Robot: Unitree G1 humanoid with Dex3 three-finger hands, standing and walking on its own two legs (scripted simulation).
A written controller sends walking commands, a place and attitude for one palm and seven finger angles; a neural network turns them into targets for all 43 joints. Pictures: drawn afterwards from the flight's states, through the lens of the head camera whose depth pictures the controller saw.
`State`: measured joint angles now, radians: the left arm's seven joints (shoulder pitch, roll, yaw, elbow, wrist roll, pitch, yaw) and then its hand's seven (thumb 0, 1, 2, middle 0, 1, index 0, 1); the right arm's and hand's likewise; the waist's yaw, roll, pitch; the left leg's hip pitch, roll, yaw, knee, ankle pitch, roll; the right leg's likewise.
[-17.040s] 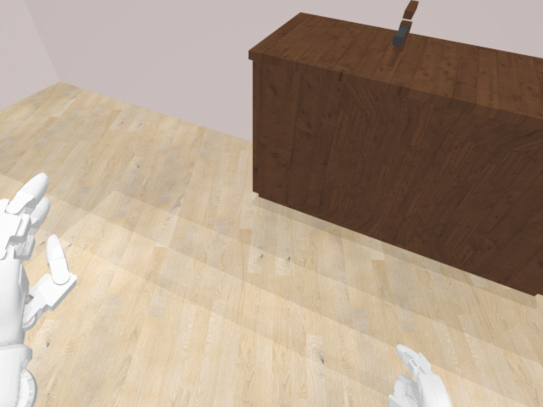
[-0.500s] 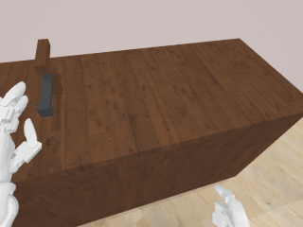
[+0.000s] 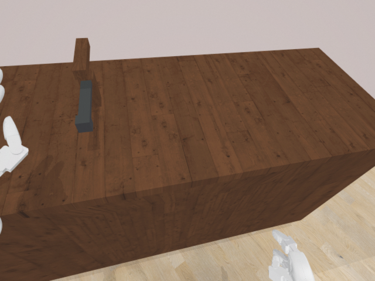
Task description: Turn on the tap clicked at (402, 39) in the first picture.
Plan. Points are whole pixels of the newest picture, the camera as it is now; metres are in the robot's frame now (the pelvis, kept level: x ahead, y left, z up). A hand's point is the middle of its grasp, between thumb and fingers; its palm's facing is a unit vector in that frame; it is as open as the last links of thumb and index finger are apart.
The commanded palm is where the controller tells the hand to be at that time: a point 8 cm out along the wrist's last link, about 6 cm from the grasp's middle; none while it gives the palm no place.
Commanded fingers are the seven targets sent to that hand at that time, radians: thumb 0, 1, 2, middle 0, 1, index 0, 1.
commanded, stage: come to a stop and stand still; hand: left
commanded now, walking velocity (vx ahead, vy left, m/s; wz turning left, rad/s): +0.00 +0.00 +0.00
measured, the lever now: (84, 123) +0.37 +0.28 +0.10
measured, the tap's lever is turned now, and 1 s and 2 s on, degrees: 0 0 0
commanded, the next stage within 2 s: look again from close up in 0.36 s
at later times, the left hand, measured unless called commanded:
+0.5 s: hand (40, 160) +0.23 +0.27 +0.17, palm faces +0.40 -0.87 -0.29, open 7.4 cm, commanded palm +0.17 +0.31 +0.18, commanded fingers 0.00 0.90 0.90 -0.20 -0.30 -0.20 -0.30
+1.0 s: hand (57, 173) +0.22 +0.24 +0.16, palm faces +0.39 -0.86 -0.34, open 7.4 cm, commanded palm +0.16 +0.28 +0.18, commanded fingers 0.00 0.90 0.90 -0.20 -0.30 -0.20 -0.30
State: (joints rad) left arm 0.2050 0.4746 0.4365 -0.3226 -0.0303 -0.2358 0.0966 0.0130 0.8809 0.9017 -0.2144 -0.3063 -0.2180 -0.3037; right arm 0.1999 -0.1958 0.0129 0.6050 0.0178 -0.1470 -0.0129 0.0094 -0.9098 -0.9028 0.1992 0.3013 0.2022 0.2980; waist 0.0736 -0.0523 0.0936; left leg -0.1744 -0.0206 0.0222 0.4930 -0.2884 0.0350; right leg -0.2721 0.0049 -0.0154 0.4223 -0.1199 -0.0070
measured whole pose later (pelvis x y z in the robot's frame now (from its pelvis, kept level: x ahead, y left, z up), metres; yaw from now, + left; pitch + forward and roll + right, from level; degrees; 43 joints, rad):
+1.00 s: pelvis +0.00 +0.00 +0.00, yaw +0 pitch -3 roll -1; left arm 0.40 0.33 0.34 -0.45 -0.04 -0.21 0.11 0.01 0.89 0.90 -0.21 -0.31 -0.21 -0.30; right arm 0.20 -0.20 0.02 0.58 0.02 -0.13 -0.01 0.01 -0.91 -0.90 0.20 0.30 0.21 0.30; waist 0.03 -0.03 0.10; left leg -0.14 -0.01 0.03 0.48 -0.29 0.03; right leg -0.24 0.01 -0.02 0.42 -0.13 -0.01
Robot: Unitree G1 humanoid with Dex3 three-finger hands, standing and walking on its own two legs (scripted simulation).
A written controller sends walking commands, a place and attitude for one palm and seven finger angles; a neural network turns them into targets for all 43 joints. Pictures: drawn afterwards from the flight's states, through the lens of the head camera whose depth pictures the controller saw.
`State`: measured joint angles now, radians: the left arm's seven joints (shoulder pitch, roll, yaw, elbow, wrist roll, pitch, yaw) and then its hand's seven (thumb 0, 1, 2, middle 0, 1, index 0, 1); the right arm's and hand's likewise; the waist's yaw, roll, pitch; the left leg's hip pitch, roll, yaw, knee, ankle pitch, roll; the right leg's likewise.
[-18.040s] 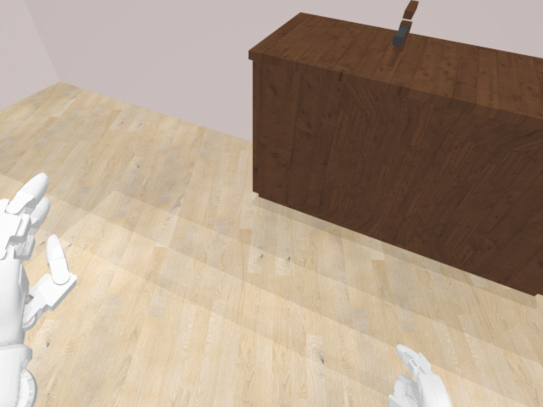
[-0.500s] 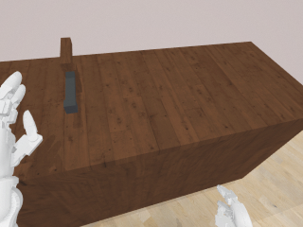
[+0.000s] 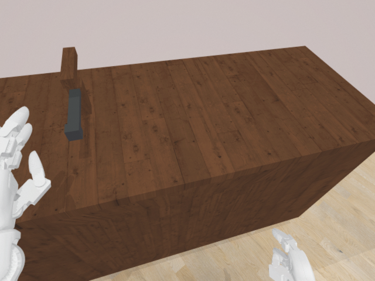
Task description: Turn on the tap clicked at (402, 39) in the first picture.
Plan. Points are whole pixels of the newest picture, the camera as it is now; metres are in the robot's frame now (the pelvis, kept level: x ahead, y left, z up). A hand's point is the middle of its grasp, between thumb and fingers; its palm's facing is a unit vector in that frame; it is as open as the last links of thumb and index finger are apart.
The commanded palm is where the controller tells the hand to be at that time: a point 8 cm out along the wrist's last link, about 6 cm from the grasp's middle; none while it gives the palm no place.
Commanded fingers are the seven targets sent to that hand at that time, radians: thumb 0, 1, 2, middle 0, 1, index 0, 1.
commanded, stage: come to a stop and stand still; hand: left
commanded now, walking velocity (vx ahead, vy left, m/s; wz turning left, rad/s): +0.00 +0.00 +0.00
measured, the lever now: (73, 131) +0.37 +0.28 +0.10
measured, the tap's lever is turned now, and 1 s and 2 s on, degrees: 0 0 0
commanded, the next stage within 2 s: look again from close up in 1.00 s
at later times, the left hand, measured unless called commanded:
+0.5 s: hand (36, 193) +0.21 +0.27 +0.13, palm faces +0.37 -0.84 -0.39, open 7.4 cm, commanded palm +0.14 +0.29 +0.18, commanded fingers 0.00 0.90 0.90 -0.20 -0.30 -0.20 -0.30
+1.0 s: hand (19, 202) +0.19 +0.27 +0.15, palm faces +0.43 -0.86 -0.28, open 7.4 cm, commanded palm +0.12 +0.30 +0.18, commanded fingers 0.00 0.90 0.90 -0.20 -0.30 -0.20 -0.30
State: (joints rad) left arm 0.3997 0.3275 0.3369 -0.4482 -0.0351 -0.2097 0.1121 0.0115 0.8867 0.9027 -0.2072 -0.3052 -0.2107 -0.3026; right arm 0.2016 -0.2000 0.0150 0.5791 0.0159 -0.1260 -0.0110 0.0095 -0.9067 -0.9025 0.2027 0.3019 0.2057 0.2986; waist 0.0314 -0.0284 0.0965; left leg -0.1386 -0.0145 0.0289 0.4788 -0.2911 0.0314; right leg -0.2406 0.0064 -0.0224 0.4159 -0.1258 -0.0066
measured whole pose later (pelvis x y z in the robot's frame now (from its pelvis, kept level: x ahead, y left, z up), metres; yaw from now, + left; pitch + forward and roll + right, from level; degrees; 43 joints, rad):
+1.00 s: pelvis -0.02 +0.01 -0.01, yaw +4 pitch -1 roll +0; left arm 0.37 0.38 0.33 -0.41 -0.11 -0.26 0.11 0.01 0.89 0.90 -0.21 -0.31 -0.21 -0.30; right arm 0.23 -0.20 0.04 0.61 0.03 -0.19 0.06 0.01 -0.91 -0.90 0.20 0.30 0.21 0.30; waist 0.05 -0.07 0.08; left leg -0.24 -0.07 -0.02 0.52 -0.27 0.05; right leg -0.33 -0.05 -0.05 0.49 -0.14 0.01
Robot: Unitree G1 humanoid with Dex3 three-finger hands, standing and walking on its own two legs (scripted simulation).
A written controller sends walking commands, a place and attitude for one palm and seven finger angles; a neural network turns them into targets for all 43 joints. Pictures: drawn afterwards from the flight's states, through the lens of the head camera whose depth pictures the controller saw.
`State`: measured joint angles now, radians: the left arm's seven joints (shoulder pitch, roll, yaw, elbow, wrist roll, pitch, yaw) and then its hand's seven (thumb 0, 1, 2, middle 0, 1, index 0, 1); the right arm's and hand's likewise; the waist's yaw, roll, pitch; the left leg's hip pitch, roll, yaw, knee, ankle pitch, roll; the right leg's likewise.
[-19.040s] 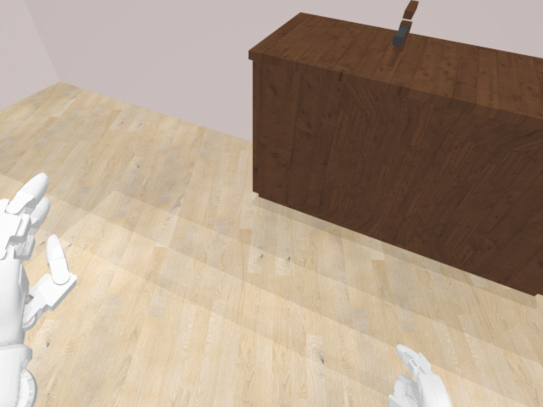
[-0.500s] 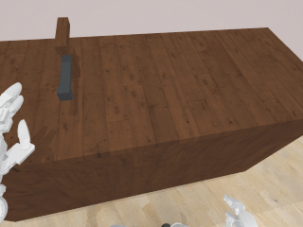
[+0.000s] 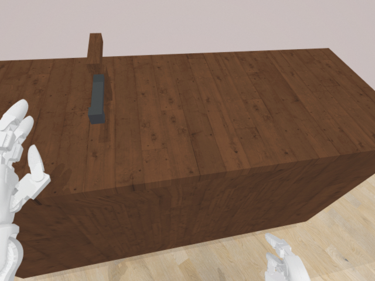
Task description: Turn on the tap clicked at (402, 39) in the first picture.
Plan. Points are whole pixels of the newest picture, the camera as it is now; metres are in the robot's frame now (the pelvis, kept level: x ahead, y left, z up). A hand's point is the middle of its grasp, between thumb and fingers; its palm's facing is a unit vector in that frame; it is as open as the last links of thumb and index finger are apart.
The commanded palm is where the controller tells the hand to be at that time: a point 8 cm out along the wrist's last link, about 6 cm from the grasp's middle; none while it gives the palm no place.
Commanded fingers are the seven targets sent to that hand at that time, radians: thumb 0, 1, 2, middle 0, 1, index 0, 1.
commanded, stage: look again from close up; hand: left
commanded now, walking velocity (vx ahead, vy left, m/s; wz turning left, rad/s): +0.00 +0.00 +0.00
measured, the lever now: (96, 115) +0.40 +0.25 +0.11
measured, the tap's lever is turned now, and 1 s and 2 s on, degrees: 0 0 0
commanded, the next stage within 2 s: shuffle to correct the standing spot in 0.36 s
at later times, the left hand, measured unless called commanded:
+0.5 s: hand (49, 181) +0.21 +0.24 +0.16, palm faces +0.37 -0.88 -0.31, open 7.4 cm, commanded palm +0.16 +0.27 +0.18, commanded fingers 0.00 0.90 0.90 -0.20 -0.30 -0.20 -0.30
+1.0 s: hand (115, 158) +0.27 +0.16 +0.16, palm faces +0.24 -0.91 -0.35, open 7.4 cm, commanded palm +0.20 +0.21 +0.18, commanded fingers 0.00 0.90 0.90 -0.20 -0.30 -0.20 -0.30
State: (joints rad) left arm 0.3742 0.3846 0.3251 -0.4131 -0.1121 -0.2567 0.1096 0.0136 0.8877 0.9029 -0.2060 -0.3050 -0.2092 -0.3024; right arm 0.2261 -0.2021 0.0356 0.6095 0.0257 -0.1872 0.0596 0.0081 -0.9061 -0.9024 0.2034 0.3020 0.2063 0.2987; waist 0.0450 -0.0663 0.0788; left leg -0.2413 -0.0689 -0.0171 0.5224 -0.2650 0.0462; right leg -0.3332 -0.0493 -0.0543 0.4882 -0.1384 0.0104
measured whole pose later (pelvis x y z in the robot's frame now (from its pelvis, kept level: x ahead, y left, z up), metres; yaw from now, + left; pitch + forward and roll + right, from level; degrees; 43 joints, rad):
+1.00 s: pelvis +0.03 -0.06 +0.00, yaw -1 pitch +1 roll +0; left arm 0.49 0.44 0.36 -0.56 -0.17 -0.20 0.11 0.01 0.89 0.90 -0.21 -0.31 -0.21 -0.30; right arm 0.21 -0.19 -0.02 0.63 0.05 -0.12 0.03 0.01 -0.91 -0.90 0.20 0.30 0.20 0.30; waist -0.03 -0.05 0.09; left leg -0.25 0.04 0.01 0.57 -0.32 -0.01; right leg -0.35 0.05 -0.09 0.55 -0.21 -0.09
